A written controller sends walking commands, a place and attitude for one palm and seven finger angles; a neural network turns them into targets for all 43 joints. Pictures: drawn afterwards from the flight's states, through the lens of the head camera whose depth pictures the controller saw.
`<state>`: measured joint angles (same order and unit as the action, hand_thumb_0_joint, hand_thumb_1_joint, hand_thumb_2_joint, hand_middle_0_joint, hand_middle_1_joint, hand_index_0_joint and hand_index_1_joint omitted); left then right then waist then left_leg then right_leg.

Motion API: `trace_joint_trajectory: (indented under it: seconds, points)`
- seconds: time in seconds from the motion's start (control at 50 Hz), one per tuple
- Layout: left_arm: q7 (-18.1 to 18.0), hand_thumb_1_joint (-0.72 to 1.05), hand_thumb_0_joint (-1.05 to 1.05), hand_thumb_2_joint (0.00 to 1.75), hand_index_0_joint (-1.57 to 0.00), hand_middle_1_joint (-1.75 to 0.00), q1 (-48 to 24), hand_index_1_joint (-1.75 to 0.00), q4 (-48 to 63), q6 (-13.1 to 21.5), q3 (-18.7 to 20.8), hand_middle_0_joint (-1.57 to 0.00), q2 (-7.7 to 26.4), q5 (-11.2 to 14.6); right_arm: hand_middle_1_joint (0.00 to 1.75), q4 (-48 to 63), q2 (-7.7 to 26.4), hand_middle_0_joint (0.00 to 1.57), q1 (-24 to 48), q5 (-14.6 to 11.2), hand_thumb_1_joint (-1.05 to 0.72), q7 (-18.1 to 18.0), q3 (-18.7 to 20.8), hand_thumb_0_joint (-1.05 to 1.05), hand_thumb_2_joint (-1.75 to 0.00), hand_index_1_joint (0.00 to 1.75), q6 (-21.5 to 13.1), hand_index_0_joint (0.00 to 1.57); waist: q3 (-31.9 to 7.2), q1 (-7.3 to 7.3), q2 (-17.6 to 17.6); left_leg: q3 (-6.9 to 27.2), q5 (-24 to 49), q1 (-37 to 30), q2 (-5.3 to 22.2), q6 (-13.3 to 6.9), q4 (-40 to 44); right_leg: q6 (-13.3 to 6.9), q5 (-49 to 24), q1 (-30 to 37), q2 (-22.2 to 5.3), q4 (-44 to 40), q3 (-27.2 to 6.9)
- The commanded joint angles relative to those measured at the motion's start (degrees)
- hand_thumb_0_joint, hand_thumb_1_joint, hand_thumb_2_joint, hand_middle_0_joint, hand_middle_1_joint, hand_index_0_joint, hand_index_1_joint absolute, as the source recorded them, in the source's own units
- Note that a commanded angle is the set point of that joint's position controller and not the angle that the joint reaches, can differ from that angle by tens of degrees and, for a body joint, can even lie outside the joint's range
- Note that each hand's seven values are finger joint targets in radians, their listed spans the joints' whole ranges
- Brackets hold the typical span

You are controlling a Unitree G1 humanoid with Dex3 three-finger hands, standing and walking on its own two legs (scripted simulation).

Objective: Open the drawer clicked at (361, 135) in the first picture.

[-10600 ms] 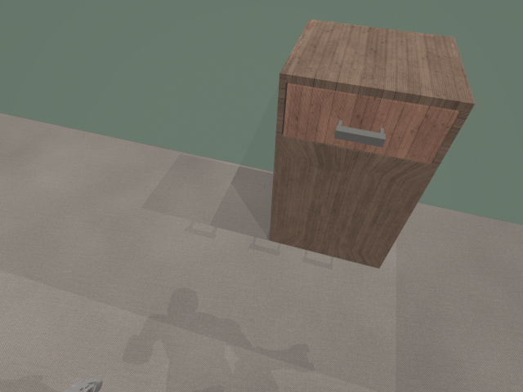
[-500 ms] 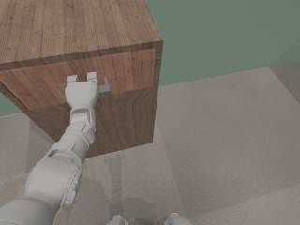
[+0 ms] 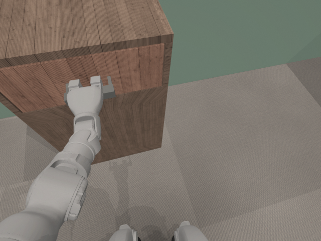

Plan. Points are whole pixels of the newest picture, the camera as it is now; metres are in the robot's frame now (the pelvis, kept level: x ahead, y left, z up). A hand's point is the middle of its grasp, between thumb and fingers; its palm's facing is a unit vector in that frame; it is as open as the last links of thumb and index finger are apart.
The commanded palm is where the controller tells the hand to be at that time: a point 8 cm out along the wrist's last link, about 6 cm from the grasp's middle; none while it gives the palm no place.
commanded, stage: lower the fingers behind the handle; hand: left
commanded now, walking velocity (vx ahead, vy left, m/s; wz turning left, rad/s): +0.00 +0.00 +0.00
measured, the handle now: (89, 89) +0.54 +0.17 +0.00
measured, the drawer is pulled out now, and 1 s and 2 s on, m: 0.00 0.00 0.11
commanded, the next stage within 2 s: close the thumb around the handle in 0.14 s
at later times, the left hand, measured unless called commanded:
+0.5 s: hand (91, 110) +0.47 +0.17 -0.02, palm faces -0.03 -0.03 -1.00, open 12.1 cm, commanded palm +0.44 +0.16 +0.03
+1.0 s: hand (91, 110) +0.47 +0.17 -0.02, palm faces -0.03 -0.03 -1.00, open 6.5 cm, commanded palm +0.44 +0.16 +0.03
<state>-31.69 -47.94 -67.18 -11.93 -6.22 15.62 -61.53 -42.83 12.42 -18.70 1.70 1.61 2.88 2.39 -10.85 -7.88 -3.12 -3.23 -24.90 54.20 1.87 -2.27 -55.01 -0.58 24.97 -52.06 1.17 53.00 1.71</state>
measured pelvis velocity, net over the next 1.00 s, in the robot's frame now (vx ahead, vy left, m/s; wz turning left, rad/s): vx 0.01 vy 0.00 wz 0.00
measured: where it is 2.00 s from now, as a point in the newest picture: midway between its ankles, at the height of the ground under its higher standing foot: outside the picture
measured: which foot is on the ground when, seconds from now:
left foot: down 0.00-1.00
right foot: down 0.00-1.00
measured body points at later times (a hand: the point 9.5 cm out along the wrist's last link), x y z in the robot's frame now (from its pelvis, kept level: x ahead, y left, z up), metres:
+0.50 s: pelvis +0.01 +0.00 +0.00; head +0.12 +0.00 +0.44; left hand +0.47 +0.16 +0.03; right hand +0.03 -0.26 -0.13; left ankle +0.00 +0.09 -0.68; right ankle -0.01 -0.12 -0.68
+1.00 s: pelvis +0.01 +0.00 +0.01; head +0.12 -0.01 +0.44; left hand +0.47 +0.16 +0.03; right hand +0.04 -0.26 -0.13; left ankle +0.00 +0.09 -0.68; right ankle -0.01 -0.12 -0.68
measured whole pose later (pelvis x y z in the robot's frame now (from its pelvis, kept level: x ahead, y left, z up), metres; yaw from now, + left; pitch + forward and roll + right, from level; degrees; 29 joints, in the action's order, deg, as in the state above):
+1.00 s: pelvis +0.01 +0.00 +0.01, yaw +0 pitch +24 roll -1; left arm -30.8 -43.0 -62.4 -10.7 -5.8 15.4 -61.8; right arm -42.6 12.3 -18.3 1.9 2.0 4.0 3.0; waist -11.2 -6.9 -3.1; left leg -3.3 -25.4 51.3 2.1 -1.8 -53.3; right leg -0.9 25.4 -49.4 1.5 51.3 1.5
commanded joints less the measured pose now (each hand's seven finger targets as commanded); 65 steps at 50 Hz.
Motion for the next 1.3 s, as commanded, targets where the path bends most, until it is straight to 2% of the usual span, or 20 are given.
trace_joint_trajectory:
  seconds: [0.0,0.04,0.06,0.1,0.14,0.18,0.22,0.32,0.36,0.54,0.66,0.7,0.72,0.76,0.8,0.9,0.98,1.02,1.08,1.28]
  points:
    - [-1.3,-0.5,0.0,0.3,-0.3,-1.2,-22.4,-1.2,8.9,0.3,2.5,-0.3,10.3,-0.4,0.3,3.3,9.4,0.2,-8.2,0.0,-0.9,-0.7,3.2,0.0,-0.9,0.3,-1.3,0.2,-24.4,-0.92,-0.4,3.1,22.2,-19.3,-2.1,-0.1,4.3,-1.0,-21.2,11.1,2.0,-5.5,0.0]
    - [-1.1,-0.5,0.0,0.3,-0.3,-1.2,-21.3,-1.2,9.1,0.8,1.5,-0.3,8.1,-0.1,0.3,3.3,9.1,0.2,-8.3,0.2,-0.9,-0.6,3.3,0.0,-0.9,0.3,-1.4,0.2,-24.7,-1.1,-0.2,3.0,24.0,-20.6,-1.9,-0.1,3.9,-1.0,-22.4,10.8,2.1,-5.4,0.2]
    - [-1.1,-0.5,0.0,0.3,-0.3,-1.2,-20.6,-1.2,9.2,1.0,2.4,-0.3,9.2,-0.1,0.3,3.4,9.1,0.2,-8.2,0.2,-0.9,-0.6,3.3,0.0,-0.9,0.3,-1.4,0.2,-25.0,-0.75,-0.2,2.8,24.2,-20.2,-2.0,-0.1,3.8,-0.9,-23.0,11.5,2.1,-5.4,0.0]
    - [-1.0,-0.5,0.0,0.3,-0.3,-1.2,-20.5,-1.2,9.6,1.4,1.2,-0.3,7.4,-0.1,0.3,3.4,9.1,0.2,-8.5,0.2,-0.9,-0.5,3.4,0.0,-0.9,0.3,-1.4,0.2,-24.7,-1.14,-0.1,3.0,25.1,-20.6,-1.9,-0.1,3.7,-0.9,-23.8,11.1,2.1,-5.3,0.2]
    - [-1.2,-0.5,0.0,0.3,-0.3,-1.2,-18.9,-1.2,9.7,1.6,2.9,-0.3,9.2,-0.2,0.3,3.3,9.2,0.2,-8.4,0.2,-0.9,-0.5,3.5,0.0,-0.9,0.3,-1.3,0.2,-25.1,-0.44,0.8,3.0,25.3,-20.3,-1.9,0.0,3.6,-0.9,-24.2,11.9,2.1,-5.1,0.1]
    - [-1.1,-0.5,0.0,0.3,-0.3,-1.2,-19.1,-1.2,10.0,1.7,1.0,-0.3,6.9,-0.5,0.3,3.4,8.9,0.2,-8.2,0.2,-0.9,-0.3,3.5,0.0,-0.9,0.3,-1.3,0.2,-24.2,-0.69,0.1,3.1,25.6,-20.2,-2.0,0.0,3.8,-1.1,-24.3,11.5,2.1,-5.3,0.3]
    - [-1.5,-0.5,0.0,0.3,-0.3,-1.2,-19.5,-1.2,10.8,1.7,1.3,-0.3,7.4,-0.9,0.3,3.2,9.0,0.2,-8.3,0.3,-0.9,-0.3,3.7,0.0,-0.9,0.3,-1.3,0.2,-24.7,-0.78,-0.4,3.1,26.3,-21.1,-1.8,0.1,3.5,-1.0,-24.5,10.9,2.1,-5.0,0.2]
    - [-1.7,-0.22,0.0,0.42,-0.32,-1.23,-19.3,-1.23,11.6,1.5,0.6,-0.32,6.0,-0.6,0.3,3.1,8.9,0.2,-7.9,0.3,-0.9,0.0,3.9,0.0,-0.9,0.3,-1.1,0.2,-25.3,-0.62,-1.5,3.1,26.9,-22.3,-1.7,0.2,3.6,-1.1,-24.7,10.8,2.1,-5.1,0.3]
    - [-1.7,-0.11,0.0,0.47,-0.33,-1.24,-18.3,-1.24,10.7,1.2,2.0,-0.33,7.6,-0.4,0.3,3.0,9.0,0.2,-8.1,0.3,-0.9,-0.1,3.8,0.0,-0.9,0.3,-0.9,0.2,-25.1,-0.6,0.7,2.7,26.7,-21.2,-1.8,0.1,3.5,-0.9,-26.0,12.5,2.1,-5.3,0.1]
    - [-1.1,0.4,0.0,0.68,-0.36,-1.3,-15.3,-1.3,12.6,1.9,3.1,-0.36,8.4,-0.3,0.3,3.4,8.7,0.2,-7.8,0.3,-0.9,-0.2,3.9,0.0,-0.9,0.3,-0.8,0.2,-26.3,0.74,0.1,2.2,29.3,-21.6,-2.0,0.1,3.6,-0.9,-30.0,15.2,1.9,-5.2,-0.2]
    - [-1.0,0.73,0.0,0.83,-0.39,-1.33,-14.5,-1.33,12.7,2.5,1.6,-0.39,6.5,-0.4,0.3,3.5,8.6,0.2,-7.6,0.3,-0.9,0.0,3.9,0.0,-0.9,0.3,-0.9,0.2,-24.0,0.42,0.7,2.3,28.4,-21.3,-1.8,0.2,4.0,-0.9,-28.6,14.2,2.0,-5.5,0.1]
    - [-1.2,0.84,0.0,0.88,-0.4,-1.34,-13.6,-1.34,12.7,2.6,2.2,-0.4,6.8,-0.6,0.3,3.5,8.7,0.2,-7.7,0.2,-0.9,0.0,4.1,0.0,-0.9,0.3,-0.9,0.2,-25.4,0.9,0.5,2.6,29.7,-22.2,-1.7,0.2,4.0,-1.0,-28.8,14.2,2.0,-5.1,0.2]
    - [-1.3,0.9,0.0,0.9,-0.4,-1.35,-14.5,-1.35,12.7,2.5,1.2,-0.4,5.6,-0.6,0.3,3.2,8.7,0.2,-7.6,0.4,-0.9,0.0,4.2,0.0,-0.9,0.3,-0.9,0.2,-24.8,0.14,0.9,2.6,30.1,-22.4,-1.6,0.2,3.7,-0.9,-29.2,13.4,2.0,-5.3,0.1]
    - [-1.5,0.9,0.0,0.9,-0.4,-1.35,-14.9,-1.35,13.9,2.4,2.2,-0.4,6.8,-0.7,0.3,3.2,8.7,0.2,-7.7,0.4,-0.9,0.1,4.2,0.0,-0.9,0.3,-0.9,0.2,-25.7,0.81,0.1,2.6,30.7,-22.9,-1.6,0.3,3.8,-1.0,-29.5,14.1,1.9,-5.0,0.1]
    - [-1.4,0.9,0.0,0.9,-0.4,-1.35,-14.7,-1.35,13.9,2.2,0.8,-0.4,5.0,-0.5,0.3,3.1,8.5,0.2,-7.6,0.4,-0.9,0.3,4.3,0.0,-0.9,0.3,-0.8,0.2,-26.3,0.49,-0.7,2.7,31.8,-23.8,-1.6,0.3,3.5,-1.0,-30.1,13.7,2.0,-5.0,0.2]
    - [-1.5,0.9,0.0,0.9,-0.4,-1.35,-14.3,-1.35,14.1,1.9,2.6,-0.4,7.2,-0.5,0.3,3.2,8.6,0.2,-7.7,0.3,-0.9,0.0,4.3,0.0,-0.9,0.3,-0.6,0.2,-26.6,0.82,0.7,2.5,31.6,-23.0,-1.8,0.2,3.9,-0.8,-31.6,16.0,1.8,-5.1,0.0]
    - [-1.3,0.9,0.0,0.9,-0.4,-1.35,-15.3,-1.35,13.3,1.7,1.0,-0.4,5.1,-0.2,0.3,3.0,8.4,0.2,-7.1,0.4,-0.9,0.1,4.2,0.0,-0.9,0.3,-0.5,0.2,-24.5,0.21,0.1,2.5,30.6,-22.9,-1.8,0.3,4.0,-1.0,-30.0,14.3,2.0,-5.7,0.1]
    - [-1.4,0.9,0.0,0.9,-0.4,-1.35,-15.3,-1.35,12.9,1.8,2.3,-0.4,7.2,-0.7,0.3,3.0,8.8,0.2,-7.4,0.3,-0.9,-0.1,4.1,0.0,-0.9,0.3,-0.5,0.2,-25.0,0.48,0.5,2.8,30.5,-22.9,-1.6,0.3,4.0,-1.0,-29.2,14.0,2.0,-5.2,0.2]
    - [-1.2,0.9,0.0,0.9,-0.4,-1.35,-11.5,-1.35,13.9,1.9,1.5,-0.4,4.8,0.0,0.3,3.7,8.4,0.2,-6.9,0.4,-0.9,0.2,4.3,0.0,-0.9,0.3,-0.5,0.2,-26.5,1.5,0.0,2.3,32.7,-24.1,-1.8,0.3,4.1,-1.1,-31.4,15.9,2.0,-5.5,0.2]
    - [-0.7,0.9,0.0,0.9,-0.4,-1.35,1.1,-1.35,20.1,1.9,1.5,-0.4,3.6,1.1,0.3,5.7,8.0,0.2,-4.3,-0.2,-0.9,0.2,4.2,0.0,-0.9,0.3,0.0,0.2,-24.8,4.12,2.6,1.4,33.4,-23.6,-2.0,0.2,6.1,-1.1,-35.9,21.6,1.7,-7.0,-0.2]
